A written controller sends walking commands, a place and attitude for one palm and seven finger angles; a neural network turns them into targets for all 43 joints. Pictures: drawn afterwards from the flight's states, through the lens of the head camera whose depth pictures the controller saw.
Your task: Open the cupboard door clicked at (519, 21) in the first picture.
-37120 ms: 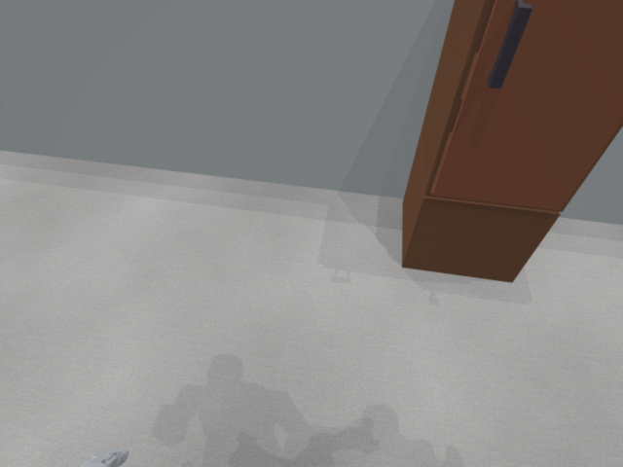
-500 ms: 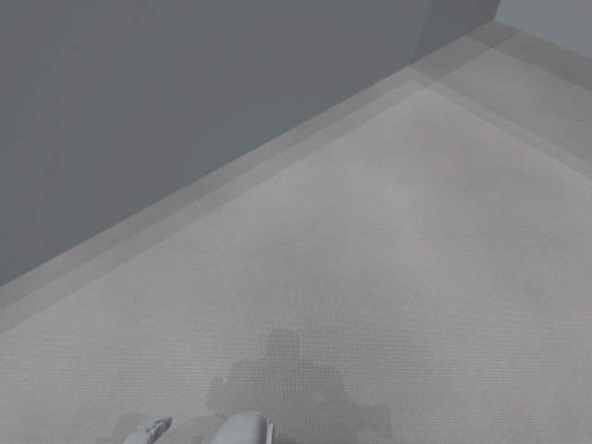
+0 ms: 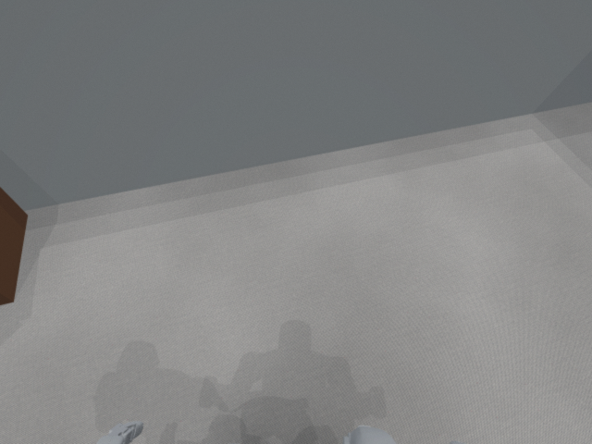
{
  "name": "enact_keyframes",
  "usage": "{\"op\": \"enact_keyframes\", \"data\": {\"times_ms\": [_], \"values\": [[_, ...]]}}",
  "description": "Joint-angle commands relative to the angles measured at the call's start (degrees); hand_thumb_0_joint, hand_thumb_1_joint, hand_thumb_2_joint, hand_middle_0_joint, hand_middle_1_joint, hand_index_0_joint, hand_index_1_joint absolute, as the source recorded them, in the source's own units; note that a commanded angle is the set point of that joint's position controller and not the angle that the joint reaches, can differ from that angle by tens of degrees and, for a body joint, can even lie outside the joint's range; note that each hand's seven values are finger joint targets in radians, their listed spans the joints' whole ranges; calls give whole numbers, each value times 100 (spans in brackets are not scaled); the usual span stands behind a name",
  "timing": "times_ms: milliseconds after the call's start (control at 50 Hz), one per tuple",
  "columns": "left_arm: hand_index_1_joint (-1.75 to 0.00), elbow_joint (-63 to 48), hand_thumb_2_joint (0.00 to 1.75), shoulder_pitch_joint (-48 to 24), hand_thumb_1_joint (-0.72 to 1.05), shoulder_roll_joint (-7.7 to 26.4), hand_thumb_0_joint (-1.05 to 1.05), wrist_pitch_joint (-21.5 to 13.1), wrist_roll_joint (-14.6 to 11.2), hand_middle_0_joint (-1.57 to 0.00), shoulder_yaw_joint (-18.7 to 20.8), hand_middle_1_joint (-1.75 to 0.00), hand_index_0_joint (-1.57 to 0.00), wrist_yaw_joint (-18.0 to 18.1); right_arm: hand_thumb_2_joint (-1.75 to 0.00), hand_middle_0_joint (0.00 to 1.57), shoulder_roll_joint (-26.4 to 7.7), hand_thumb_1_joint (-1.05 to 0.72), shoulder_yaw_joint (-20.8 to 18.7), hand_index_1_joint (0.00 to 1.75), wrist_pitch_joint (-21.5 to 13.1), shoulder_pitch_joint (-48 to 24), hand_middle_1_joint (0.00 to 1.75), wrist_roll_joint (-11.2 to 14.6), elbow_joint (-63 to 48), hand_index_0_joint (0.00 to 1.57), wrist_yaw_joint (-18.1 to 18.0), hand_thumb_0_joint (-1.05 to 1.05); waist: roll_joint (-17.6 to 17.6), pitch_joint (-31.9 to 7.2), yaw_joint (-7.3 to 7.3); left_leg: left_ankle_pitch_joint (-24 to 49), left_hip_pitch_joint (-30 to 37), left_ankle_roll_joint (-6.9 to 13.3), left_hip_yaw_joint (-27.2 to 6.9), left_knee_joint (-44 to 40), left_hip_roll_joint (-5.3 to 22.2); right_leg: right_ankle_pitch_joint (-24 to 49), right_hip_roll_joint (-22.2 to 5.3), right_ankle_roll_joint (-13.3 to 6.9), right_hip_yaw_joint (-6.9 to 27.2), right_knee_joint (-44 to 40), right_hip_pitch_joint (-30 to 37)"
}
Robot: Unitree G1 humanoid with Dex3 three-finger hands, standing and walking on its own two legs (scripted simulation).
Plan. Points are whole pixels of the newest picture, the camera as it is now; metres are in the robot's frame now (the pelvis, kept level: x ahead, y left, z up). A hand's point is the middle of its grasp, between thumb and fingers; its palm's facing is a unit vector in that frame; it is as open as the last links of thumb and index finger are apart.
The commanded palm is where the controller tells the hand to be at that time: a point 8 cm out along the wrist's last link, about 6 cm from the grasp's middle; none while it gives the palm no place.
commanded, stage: turn to face it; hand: left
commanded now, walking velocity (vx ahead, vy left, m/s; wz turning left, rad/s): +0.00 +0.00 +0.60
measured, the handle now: out of the picture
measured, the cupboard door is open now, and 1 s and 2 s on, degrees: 42 42 42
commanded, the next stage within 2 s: take the last steps up to it in 1.80 s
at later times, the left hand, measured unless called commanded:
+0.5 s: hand out of the picture +0.00 +0.18 -0.18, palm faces +0.35 -0.91 -0.24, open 7.3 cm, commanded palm none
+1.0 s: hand out of the picture +0.05 +0.19 -0.15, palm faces +0.56 -0.78 -0.29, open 7.4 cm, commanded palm none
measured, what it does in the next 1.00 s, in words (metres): steps on the spot, turning left: right foot, then left foot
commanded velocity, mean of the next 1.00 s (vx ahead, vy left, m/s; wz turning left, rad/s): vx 0.00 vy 0.00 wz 0.60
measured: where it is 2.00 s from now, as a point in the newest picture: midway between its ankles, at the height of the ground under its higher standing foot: outside the picture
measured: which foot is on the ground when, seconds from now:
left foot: down 0.00-0.12, up 0.14-0.50, down 0.52-0.94, up 0.96-1.00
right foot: up 0.00-0.10, down 0.12-0.50, up 0.52-0.92, down 0.94-1.00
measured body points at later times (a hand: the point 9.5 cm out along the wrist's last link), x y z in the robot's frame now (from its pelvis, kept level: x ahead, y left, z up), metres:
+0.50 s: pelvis +0.03 -0.02 -0.01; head +0.09 +0.00 +0.43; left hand -0.01 +0.23 -0.16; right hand +0.21 -0.24 -0.15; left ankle +0.00 +0.08 -0.73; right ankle +0.01 -0.15 -0.74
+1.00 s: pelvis +0.07 -0.05 -0.01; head +0.12 -0.04 +0.44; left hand +0.02 +0.23 -0.13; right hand +0.27 -0.23 -0.17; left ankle -0.01 +0.06 -0.71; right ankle +0.13 -0.15 -0.74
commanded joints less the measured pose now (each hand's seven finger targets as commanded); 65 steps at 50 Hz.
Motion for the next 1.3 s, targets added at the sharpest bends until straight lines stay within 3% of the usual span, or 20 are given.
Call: {"op": "enact_keyframes", "data": {"times_ms": [0, 80, 100, 120, 220, 380, 440, 460, 480, 500, 520, 600, 820, 880, 920, 940, 960, 1040, 1200, 1280], "values": [[-30, -532, 90, 4, 90, 298, 0, -162, -28, -20, 42, -30, -20, 27, -90, 20, -1218, -90, -366, 30, -78, 51, 30, -40, -356, 20, -68, 0, 1002, -722, -96, 1519, 438, 830, -1543, -775, 1298, -82, 235, -47, -106, -1177, 381], [-30, -393, 90, 734, 90, 564, 0, -329, -32, -20, 131, -30, -20, 81, -90, 20, -994, -90, -373, 30, -47, -246, 30, 67, -475, 20, -41, 0, 459, -929, 278, 984, -625, 283, -1355, 194, 679, 1228, 85, -185, 30, -3546, 2307], [-30, -380, 90, 909, 90, 1107, 0, -388, 63, -20, 253, -30, -20, 141, -90, 20, -584, -90, -323, 30, -53, -166, 30, 120, -567, 20, -9, 0, -1225, -948, 348, -801, -1724, -170, -475, 1474, -135, 1340, -1424, -670, 1684, -4229, 2958], [-30, -435, 90, 826, 90, 1335, 0, -372, 61, -20, 246, -30, -20, 162, -90, 20, -648, -90, -338, 30, -39, -292, 30, 90, -642, 20, 12, 0, -1760, -742, 365, -2236, -1899, -326, -125, 3036, -280, 1871, -2522, -1320, 2449, -4371, 2307], [-30, -531, 90, 158, 90, 500, 0, -411, -11, -20, 30, -30, -20, 171, -90, 20, -524, -90, -271, 30, 101, -154, 30, 37, -291, 20, 123, 0, -1160, -464, -89, -1086, -1824, -491, 49, 3977, 234, 3807, -1359, -1083, 151, -3676, 2142], [-30, -265, 90, 855, 90, 861, 0, -395, 54, -20, 192, -30, -20, 152, -90, 20, -315, -90, -126, 30, 21, -693, 30, 89, -391, 20, 182, 0, -1169, -717, 286, -1148, -963, -391, 868, 1319, 82, 5157, -1578, -992, -567, -2973, 2924], [-30, -278, 90, 657, 90, 963, 0, -390, -5, -20, 217, -30, -20, 110, -90, 20, -509, -90, -176, 30, -29, -149, 30, 55, -287, 20, 150, 0, -1006, -894, -85, -181, 192, -232, 1047, 180, -78, 5006, -1529, -704, -944, -2195, 2326], [-30, -322, 90, 548, 90, 887, 0, -382, -43, -20, 198, -30, -20, 84, -90, 20, -744, -90, -250, 30, -61, 245, 30, 32, -201, 20, 147, 0, -525, -1123, -329, 801, 1178, -91, 739, -322, 161, 4321, -1406, -482, -1096, -1338, 1621], [-30, -550, 90, 434, 90, 503, 0, -348, -102, -20, 132, -30, -20, 35, -90, 20, -1437, -90, -428, 30, -124, 741, 30, -17, -134, 20, 96, 0, 1218, -1519, -608, 2897, 2367, 698, -1398, -468, 1737, 753, -579, -61, -1244, 118, -53], [-30, -782, 90, 26, 90, 299, 0, -284, -89, -20, 25, -30, -20, 58, -90, 20, -1800, -90, -507, 30, -83, 1135, 30, 34, -42, 20, 22, 0, 1748, -1702, -737, 5004, 2472, 1427, -2374, -508, 2558, -1544, -179, -4, -575, 1090, -732], [-30, -832, 90, -62, 90, 454, 0, -206, -43, -20, 53, -30, -20, 103, -90, 20, -1701, -90, -479, 30, -50, 1055, 30, 35, -15, 20, -2, 0, 1025, -1620, -624, 4179, 2214, 1503, -1884, -485, 2597, -1406, -320, -92, -70, 1323, -758], [-30, -468, 90, -52, 90, 401, 0, -107, 15, -20, 93, -30, -20, 33, -90, 20, -1181, -90, -313, 30, -122, 41, 30, -9, -304, 20, -105, 0, 852, -556, -154, 1759, 551, 866, -1309, -999, 1529, -23, -249, -23, 103, 1036, -518], [-30, -616, 90, -94, 90, 319, 0, -187, -32, -20, 45, -30, -20, 36, -90, 20, -1201, -90, -376, 30, -73, 158, 30, -30, -326, 20, -61, 0, 1106, -696, -116, 1671, 356, 817, -1760, -716, 1217, 43, 328, -41, -105, -1346, 494], [-30, -488, 90, 515, 90, 420, 0, -297, -60, -20, 94, -30, -20, 73, -90, 20, -1089, -90, -386, 30, -52, -104, 30, 34, -417, 20, -60, 0, 848, -872, 211, 1571, -328, 507, -1729, -101, 898, 1093, 377, -106, -141, -3042, 1887], [-30, -460, 90, 802, 90, 1240, 0, -407, 70, -20, 264, -30, -20, 155, -90, 20, -441, -90, -316, 30, -80, -29, 30, 118, -569, 20, -16, 0, -1771, -938, 348, -1753, -1937, -340, -160, 2102, -478, 1775, -2020, -985, 2270, -4262, 2995], [-30, -478, 90, 755, 90, 1221, 0, -390, 33, -20, 210, -30, -20, 178, -90, 20, -733, -90, -352, 30, -45, -80, 30, 69, -545, 20, -3, 0, -1390, -844, 308, -2244, -1826, -304, -323, 3426, -179, 2151, -2528, -1449, 2303, -4236, 2243], [-30, -554, 90, 381, 90, 932, 0, -367, -4, -20, 142, -30, -20, 193, -90, 20, -668, -90, -354, 30, -4, -19, 30, 39, -497, 20, 39, 0, -786, -542, 90, -1815, -1809, -284, -469, 3856, -23, 2123, -2221, -1462, 1647, -4190, 1910], [-30, -552, 90, 164, 90, 457, 0, -415, -33, -20, 5, -30, -20, 165, -90, 20, -542, -90, -300, 30, 140, 6, 30, 38, -205, 20, 120, 0, -1220, -459, -118, -892, -1741, -497, -10, 4187, 181, 3708, -1269, -1007, 83, -3763, 2027], [-30, -254, 90, 871, 90, 772, 0, -409, 44, -20, 163, -30, -20, 159, -90, 20, -305, -90, -136, 30, 71, -669, 30, 75, -327, 20, 176, 0, -1139, -594, 267, -1170, -1131, -445, 725, 1717, 177, 4734, -1588, -1034, -526, -3236, 2756], [-30, -194, 90, 726, 90, 921, 0, -394, 11, -20, 210, -30, -20, 111, -90, 20, -455, -90, -160, 30, -30, -143, 30, 62, -233, 20, 147, 0, -1029, -864, -49, -321, 147, -249, 969, 169, -24, 4629, -1565, -749, -903, -2376, 2308]]}}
